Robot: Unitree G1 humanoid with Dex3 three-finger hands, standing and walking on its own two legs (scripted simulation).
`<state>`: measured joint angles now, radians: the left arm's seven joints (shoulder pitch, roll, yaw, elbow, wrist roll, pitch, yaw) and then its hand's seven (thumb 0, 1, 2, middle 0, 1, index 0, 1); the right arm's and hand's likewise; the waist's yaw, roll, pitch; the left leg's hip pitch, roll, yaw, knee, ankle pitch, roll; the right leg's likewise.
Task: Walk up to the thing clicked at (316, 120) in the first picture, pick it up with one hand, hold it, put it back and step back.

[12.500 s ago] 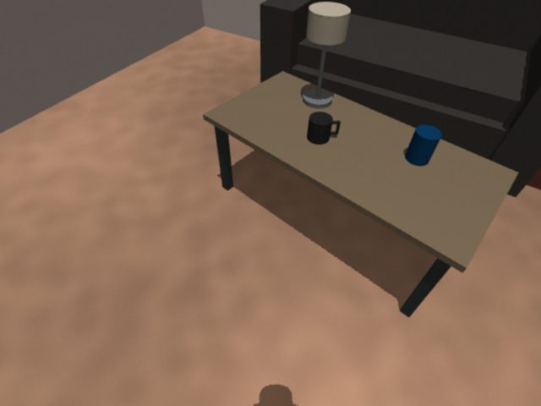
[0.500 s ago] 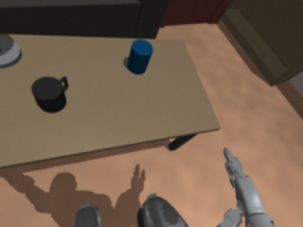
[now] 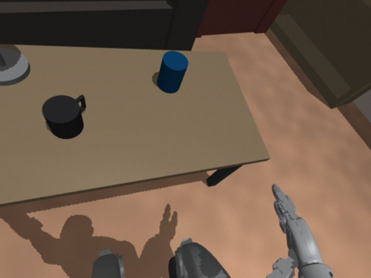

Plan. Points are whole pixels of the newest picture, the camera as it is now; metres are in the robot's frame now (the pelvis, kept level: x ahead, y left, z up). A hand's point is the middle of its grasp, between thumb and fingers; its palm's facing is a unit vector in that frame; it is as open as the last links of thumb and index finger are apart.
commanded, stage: go down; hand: left
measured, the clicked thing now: (69, 114) +0.60 +0.20 -0.19
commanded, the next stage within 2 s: none
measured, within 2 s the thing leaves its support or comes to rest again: neither
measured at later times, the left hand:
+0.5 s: hand out of the picture +0.49 +0.39 +0.10, palm faces +0.27 -0.96 +0.00, open 16.8 cm
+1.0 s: hand out of the picture +0.48 +0.39 +0.10, palm faces +0.27 -0.96 -0.01, open 17.0 cm
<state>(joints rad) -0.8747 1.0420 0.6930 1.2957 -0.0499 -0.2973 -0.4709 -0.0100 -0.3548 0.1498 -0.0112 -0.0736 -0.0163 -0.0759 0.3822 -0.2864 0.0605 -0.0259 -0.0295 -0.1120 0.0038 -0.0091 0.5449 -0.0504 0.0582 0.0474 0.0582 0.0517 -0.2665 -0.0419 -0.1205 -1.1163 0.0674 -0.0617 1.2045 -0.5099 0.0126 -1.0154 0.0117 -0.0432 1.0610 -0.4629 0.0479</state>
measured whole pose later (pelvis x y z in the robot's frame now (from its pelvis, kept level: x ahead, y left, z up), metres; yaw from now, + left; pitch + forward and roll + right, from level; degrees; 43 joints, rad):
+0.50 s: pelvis +0.01 +0.00 +0.00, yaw +0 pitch +24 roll -7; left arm -0.89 1.05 0.70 1.29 -0.04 -0.27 -0.47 -0.01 -0.38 0.16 -0.01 -0.08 -0.02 -0.08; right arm 0.38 -0.28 0.07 -0.01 -0.03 -0.11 0.00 -0.01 0.54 -0.05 0.06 0.05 0.06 0.05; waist -0.27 -0.04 -0.12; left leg -1.09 0.07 -0.06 1.18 -0.51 0.01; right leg -1.00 0.01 -0.04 1.04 -0.46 0.05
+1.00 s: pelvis +0.01 -0.01 +0.01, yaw +0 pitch +23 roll -6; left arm -0.87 1.04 0.69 1.28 -0.04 -0.27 -0.47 -0.01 -0.43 0.15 -0.02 -0.09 -0.02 -0.09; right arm 0.37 -0.29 0.06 0.01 -0.02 -0.10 0.00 -0.01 0.54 -0.05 0.06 0.05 0.06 0.05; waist -0.26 -0.04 -0.12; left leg -1.07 0.07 -0.06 1.16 -0.51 0.00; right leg -0.97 0.01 -0.04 1.02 -0.46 0.05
